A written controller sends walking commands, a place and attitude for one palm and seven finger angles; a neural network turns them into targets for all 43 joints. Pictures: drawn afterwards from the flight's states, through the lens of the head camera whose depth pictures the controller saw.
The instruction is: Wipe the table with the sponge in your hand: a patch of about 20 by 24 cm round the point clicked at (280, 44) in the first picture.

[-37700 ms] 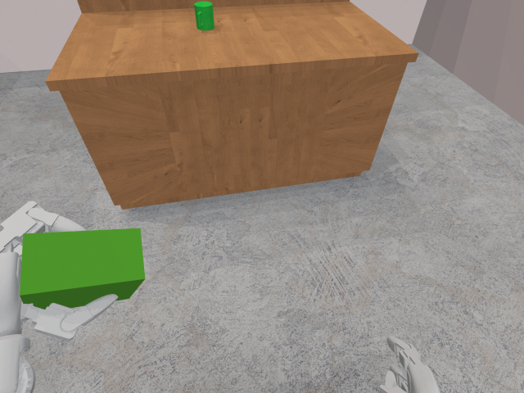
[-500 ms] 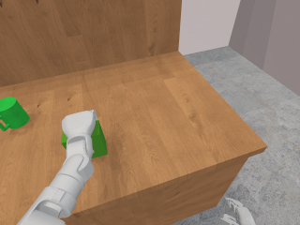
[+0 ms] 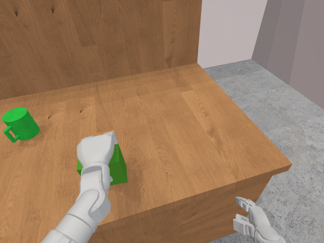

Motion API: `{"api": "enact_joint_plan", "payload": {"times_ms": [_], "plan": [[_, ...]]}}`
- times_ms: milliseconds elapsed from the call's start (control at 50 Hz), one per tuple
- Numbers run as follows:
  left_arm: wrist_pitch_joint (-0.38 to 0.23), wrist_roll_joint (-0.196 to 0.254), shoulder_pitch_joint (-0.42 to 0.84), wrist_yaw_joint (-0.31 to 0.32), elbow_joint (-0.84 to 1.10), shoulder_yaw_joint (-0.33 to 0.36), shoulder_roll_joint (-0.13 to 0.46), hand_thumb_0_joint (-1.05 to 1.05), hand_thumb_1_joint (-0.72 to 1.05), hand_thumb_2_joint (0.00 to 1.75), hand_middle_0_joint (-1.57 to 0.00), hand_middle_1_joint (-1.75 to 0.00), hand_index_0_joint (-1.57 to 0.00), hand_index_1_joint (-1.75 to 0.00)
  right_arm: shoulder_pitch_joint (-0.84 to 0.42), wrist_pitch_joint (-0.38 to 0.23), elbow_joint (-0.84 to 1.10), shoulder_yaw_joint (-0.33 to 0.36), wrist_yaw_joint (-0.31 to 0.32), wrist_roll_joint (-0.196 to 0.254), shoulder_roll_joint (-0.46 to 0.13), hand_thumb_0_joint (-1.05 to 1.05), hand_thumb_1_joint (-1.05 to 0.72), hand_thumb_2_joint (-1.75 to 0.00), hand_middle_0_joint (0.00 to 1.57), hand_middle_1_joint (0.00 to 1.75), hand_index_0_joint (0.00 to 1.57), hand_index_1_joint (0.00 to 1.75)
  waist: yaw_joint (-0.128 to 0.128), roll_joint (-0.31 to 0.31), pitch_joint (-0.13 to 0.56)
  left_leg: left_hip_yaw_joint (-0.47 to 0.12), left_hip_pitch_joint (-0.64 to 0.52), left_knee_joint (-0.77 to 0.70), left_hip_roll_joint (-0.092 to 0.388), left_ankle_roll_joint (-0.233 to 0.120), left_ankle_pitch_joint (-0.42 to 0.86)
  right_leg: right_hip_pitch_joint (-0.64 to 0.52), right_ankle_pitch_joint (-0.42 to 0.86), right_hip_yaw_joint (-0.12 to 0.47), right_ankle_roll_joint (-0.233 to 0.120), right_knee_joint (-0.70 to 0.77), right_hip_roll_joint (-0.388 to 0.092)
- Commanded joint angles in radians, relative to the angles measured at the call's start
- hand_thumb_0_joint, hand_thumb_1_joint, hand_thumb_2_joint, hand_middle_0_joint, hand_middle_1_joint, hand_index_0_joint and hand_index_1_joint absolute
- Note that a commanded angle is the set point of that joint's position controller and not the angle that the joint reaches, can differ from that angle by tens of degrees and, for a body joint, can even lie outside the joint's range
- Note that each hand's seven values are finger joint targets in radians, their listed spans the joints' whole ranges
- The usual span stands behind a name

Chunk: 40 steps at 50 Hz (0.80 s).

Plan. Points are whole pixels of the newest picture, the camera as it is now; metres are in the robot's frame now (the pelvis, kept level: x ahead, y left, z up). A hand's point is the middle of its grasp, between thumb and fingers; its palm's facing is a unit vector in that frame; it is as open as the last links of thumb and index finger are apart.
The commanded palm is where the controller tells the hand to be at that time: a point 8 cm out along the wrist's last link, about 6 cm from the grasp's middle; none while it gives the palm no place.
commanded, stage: wipe back along the middle lane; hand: left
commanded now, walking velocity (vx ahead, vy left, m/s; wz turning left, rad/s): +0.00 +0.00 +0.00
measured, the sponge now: (105, 170) +0.30 +0.21 +0.01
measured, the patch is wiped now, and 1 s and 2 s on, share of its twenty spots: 0.70 0.85 0.90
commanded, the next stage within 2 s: slide across to the third lane in 0.16 s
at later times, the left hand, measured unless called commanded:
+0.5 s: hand (112, 172) +0.27 +0.17 +0.05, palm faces +0.00 -0.09 -1.00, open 10.1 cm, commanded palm +0.24 +0.15 +0.11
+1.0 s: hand (132, 164) +0.30 +0.13 +0.05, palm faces +0.00 -0.09 -1.00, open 10.1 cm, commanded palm +0.27 +0.11 +0.11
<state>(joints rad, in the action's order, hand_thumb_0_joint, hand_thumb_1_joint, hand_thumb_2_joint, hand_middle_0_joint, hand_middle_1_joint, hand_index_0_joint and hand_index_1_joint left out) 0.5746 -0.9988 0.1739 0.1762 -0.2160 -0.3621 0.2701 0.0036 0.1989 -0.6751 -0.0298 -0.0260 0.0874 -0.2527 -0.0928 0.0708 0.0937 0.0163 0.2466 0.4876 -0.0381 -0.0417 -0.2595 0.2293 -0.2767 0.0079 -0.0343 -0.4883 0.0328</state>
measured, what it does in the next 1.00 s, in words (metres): stands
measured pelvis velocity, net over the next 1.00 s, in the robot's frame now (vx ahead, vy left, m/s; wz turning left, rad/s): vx -0.02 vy -0.04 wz -0.01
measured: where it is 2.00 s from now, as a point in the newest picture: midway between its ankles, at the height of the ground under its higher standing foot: outside the picture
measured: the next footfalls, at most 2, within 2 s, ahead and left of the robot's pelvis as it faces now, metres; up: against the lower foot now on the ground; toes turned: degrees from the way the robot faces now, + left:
none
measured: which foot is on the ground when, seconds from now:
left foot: down 0.00-1.00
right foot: down 0.00-1.00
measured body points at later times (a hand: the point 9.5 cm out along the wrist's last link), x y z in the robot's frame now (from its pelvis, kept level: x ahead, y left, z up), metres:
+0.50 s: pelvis -0.02 -0.03 +0.00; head -0.05 -0.07 +0.45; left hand +0.26 +0.17 +0.11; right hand +0.24 -0.23 -0.08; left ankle +0.00 +0.09 -0.74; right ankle -0.01 -0.10 -0.74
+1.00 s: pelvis -0.02 -0.04 +0.00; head -0.05 -0.08 +0.45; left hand +0.29 +0.13 +0.11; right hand +0.22 -0.24 -0.09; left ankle +0.00 +0.09 -0.74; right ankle -0.01 -0.10 -0.74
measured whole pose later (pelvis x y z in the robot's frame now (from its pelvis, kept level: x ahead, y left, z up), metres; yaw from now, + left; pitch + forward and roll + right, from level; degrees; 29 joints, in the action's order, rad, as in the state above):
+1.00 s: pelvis -0.02 -0.04 +0.00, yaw +0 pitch +0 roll +1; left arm 0.60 -0.96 0.28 0.19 -0.35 -0.45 0.18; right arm -0.02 0.15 -0.73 -0.01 -0.02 0.08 -0.25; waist -0.09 0.09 0.09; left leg 0.01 0.23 0.46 0.00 0.00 -0.22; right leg 0.23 -0.25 0.00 -0.08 -0.49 0.07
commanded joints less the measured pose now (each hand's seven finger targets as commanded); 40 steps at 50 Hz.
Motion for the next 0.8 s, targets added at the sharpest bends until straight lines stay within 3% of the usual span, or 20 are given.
{"api": "enact_joint_plan", "payload": {"times_ms": [0,60,80,100,140,180,200,260,280,300,380,440,480,500,540,580,640,680,720,780], "plan": [[0.015,0.04,0.104,-0.019,0.156,0.005,-0.003,0.0,0.1,1.3,-1.2,-1.6,-1.2,-1.6,-0.252,-0.057,0.194,0.032,-0.004,0.006,-0.095,0.0,-0.9,-0.9,0.2,0.3,0.2,0.3,-0.001,-0.111,0.151,-0.092,-0.09,-0.048,0.023,0.007,0.283,-0.047,0.296,0.048,-0.058,0.039,0.012],[0.016,0.034,0.068,-0.019,0.172,0.013,0.011,0.0,0.1,1.3,-1.2,-1.6,-1.2,-1.6,-0.262,-0.063,0.194,0.032,-0.007,0.008,-0.094,0.0,-0.9,-0.9,0.2,0.3,0.2,0.3,-0.007,-0.13,0.155,-0.09,-0.087,-0.046,0.016,0.003,0.274,-0.056,0.308,0.07,-0.057,0.044,0.01],[0.011,0.038,0.046,-0.013,0.18,0.075,0.068,0.0,0.1,1.3,-1.2,-1.6,-1.2,-1.6,-0.264,-0.063,0.188,0.036,-0.005,0.005,-0.102,0.0,-0.9,-0.9,0.2,0.3,0.2,0.3,-0.016,-0.134,0.155,-0.092,-0.082,-0.047,0.017,0.004,0.267,-0.065,0.309,0.085,-0.06,0.045,0.014],[0.015,0.037,0.03,-0.016,0.191,0.019,0.008,0.0,0.1,1.3,-1.2,-1.6,-1.2,-1.6,-0.266,-0.063,0.199,0.032,-0.007,0.005,-0.094,0.0,-0.9,-0.9,0.2,0.3,0.2,0.3,-0.012,-0.134,0.164,-0.083,-0.085,-0.043,0.015,0.002,0.269,-0.071,0.312,0.067,-0.055,0.04,0.01],[0.016,0.037,0.017,-0.019,0.202,-0.008,-0.014,0.0,0.1,1.3,-1.2,-1.6,-1.2,-1.6,-0.279,-0.064,0.198,0.031,-0.011,0.008,-0.09,0.0,-0.9,-0.9,0.2,0.3,0.2,0.3,-0.006,-0.148,0.132,-0.085,-0.08,-0.045,0.014,0.002,0.252,-0.053,0.297,0.077,-0.053,0.05,0.009],[0.015,0.033,0.035,-0.019,0.222,0.037,0.041,0.0,0.1,1.3,-1.2,-1.6,-1.2,-1.6,-0.281,-0.064,0.193,0.035,-0.008,0.005,-0.097,0.0,-0.9,-0.9,0.2,0.3,0.2,0.3,-0.01,-0.129,0.116,-0.091,-0.08,-0.052,0.015,0.0,0.219,-0.041,0.247,0.098,-0.057,0.062,0.013],[0.019,0.028,0.041,-0.019,0.224,-0.007,-0.003,0.0,0.1,1.3,-1.2,-1.6,-1.2,-1.6,-0.28,-0.064,0.198,0.033,-0.009,0.005,-0.091,0.0,-0.9,-0.9,0.2,0.3,0.2,0.3,-0.003,-0.126,0.122,-0.079,-0.08,-0.048,0.012,-0.003,0.208,-0.043,0.235,0.083,-0.053,0.06,0.011],[0.019,0.021,0.1,-0.02,0.191,0.011,0.026,0.0,0.1,1.3,-1.2,-1.6,-1.2,-1.6,-0.285,-0.07,0.179,0.028,0.001,0.006,-0.09,0.0,-0.9,-0.9,0.2,0.3,0.2,0.3,0.004,-0.147,0.086,-0.078,-0.073,-0.053,0.008,-0.003,0.174,-0.022,0.207,0.109,-0.051,0.084,0.008],[0.016,0.023,0.15,-0.016,0.215,0.057,0.073,0.0,0.1,1.3,-1.2,-1.6,-1.2,-1.6,-0.284,-0.071,0.172,0.032,0.008,0.002,-0.097,0.0,-0.9,-0.9,0.2,0.3,0.2,0.3,0.003,-0.136,0.095,-0.084,-0.078,-0.057,0.009,-0.004,0.154,-0.019,0.177,0.125,-0.054,0.092,0.012],[0.017,0.02,0.188,-0.017,0.233,0.001,0.018,0.0,0.1,1.3,-1.2,-1.6,-1.2,-1.6,-0.29,-0.073,0.181,0.033,0.01,0.004,-0.088,0.0,-0.9,-0.9,0.2,0.3,0.2,0.3,0.011,-0.113,0.109,-0.074,-0.085,-0.054,0.006,-0.008,0.15,-0.023,0.17,0.109,-0.051,0.088,0.008],[-0.005,0.032,0.216,-0.015,0.25,0.056,0.076,0.0,0.1,1.3,-1.2,-1.6,-1.2,-1.6,-0.291,-0.087,0.171,0.036,0.02,-0.001,-0.088,0.0,-0.9,-0.9,0.2,0.3,0.2,0.3,0.002,-0.107,0.141,-0.076,-0.104,-0.054,0.0,-0.009,0.157,-0.051,0.186,0.14,-0.053,0.104,0.005],[-0.018,0.029,0.267,-0.021,0.215,0.009,0.027,0.0,0.1,1.3,-1.2,-1.6,-1.2,-1.6,-0.291,-0.097,0.163,0.031,0.027,0.001,-0.08,0.0,-0.9,-0.9,0.2,0.3,0.2,0.3,0.015,-0.12,0.12,-0.072,-0.1,-0.06,0.0,-0.009,0.142,-0.042,0.17,0.133,-0.048,0.115,0.0],[-0.028,0.021,0.313,-0.019,0.219,0.045,0.071,0.0,0.1,1.3,-1.2,-1.6,-1.2,-1.6,-0.292,-0.103,0.155,0.034,0.032,-0.001,-0.086,0.0,-0.9,-0.9,0.2,0.3,0.2,0.3,0.013,-0.101,0.118,-0.074,-0.109,-0.065,0.0,-0.007,0.131,-0.033,0.137,0.15,-0.052,0.13,0.0],[-0.033,0.027,0.322,-0.02,0.211,-0.008,0.012,0.0,0.1,1.3,-1.2,-1.6,-1.2,-1.6,-0.284,-0.109,0.166,0.032,0.033,0.0,-0.077,0.0,-0.9,-0.9,0.2,0.3,0.2,0.3,0.018,-0.11,0.136,-0.067,-0.106,-0.061,-0.002,-0.011,0.13,-0.045,0.143,0.13,-0.047,0.121,-0.001],[-0.041,0.024,0.366,-0.02,0.155,-0.008,0.013,0.0,0.1,1.3,-1.2,-1.6,-1.2,-1.6,-0.288,-0.114,0.146,0.029,0.04,0.002,-0.077,0.0,-0.9,-0.9,0.2,0.3,0.2,0.3,0.027,-0.13,0.102,-0.067,-0.099,-0.068,-0.001,-0.007,0.105,-0.02,0.108,0.138,-0.044,0.143,-0.005],[-0.052,0.022,0.39,-0.012,0.15,0.024,0.041,0.0,0.1,1.3,-1.2,-1.6,-1.2,-1.6,-0.279,-0.119,0.139,0.035,0.042,0.001,-0.082,0.0,-0.9,-0.9,0.2,0.3,0.2,0.3,0.02,-0.108,0.116,-0.069,-0.107,-0.069,-0.002,-0.005,0.101,-0.016,0.092,0.153,-0.05,0.148,-0.002],[-0.056,0.035,0.403,-0.003,0.105,-0.011,-0.014,0.0,0.1,1.3,-1.2,-1.6,-1.2,-1.6,-0.279,-0.128,0.138,0.034,0.041,0.002,-0.076,0.0,-0.9,-0.9,0.2,0.3,0.2,0.3,0.02,-0.137,0.146,-0.058,-0.099,-0.062,-0.003,-0.004,0.118,-0.037,0.14,0.135,-0.043,0.136,-0.008],[-0.056,0.035,0.403,0.009,0.1,0.037,0.031,0.0,0.1,1.3,-1.2,-1.6,-1.2,-1.6,-0.274,-0.127,0.131,0.04,0.039,0.0,-0.083,0.0,-0.9,-0.9,0.2,0.3,0.2,0.3,0.01,-0.129,0.161,-0.06,-0.096,-0.065,-0.002,0.0,0.126,-0.048,0.155,0.147,-0.046,0.133,-0.006],[-0.05,0.039,0.404,0.016,0.083,-0.009,-0.024,0.0,0.1,1.3,-1.2,-1.6,-1.2,-1.6,-0.279,-0.128,0.137,0.038,0.032,0.002,-0.074,0.0,-0.9,-0.9,0.2,0.3,0.2,0.3,0.013,-0.157,0.178,-0.052,-0.09,-0.053,-0.002,-0.001,0.146,-0.058,0.197,0.131,-0.041,0.119,-0.011],[-0.033,0.033,0.408,0.027,0.084,0.017,0.001,0.0,0.1,1.3,-1.2,-1.6,-1.2,-1.6,-0.281,-0.121,0.13,0.044,0.025,-0.001,-0.082,0.0,-0.9,-0.9,0.2,0.3,0.2,0.3,0.007,-0.142,0.192,-0.051,-0.09,-0.054,-0.002,0.001,0.161,-0.066,0.216,0.137,-0.044,0.115,-0.008]]}}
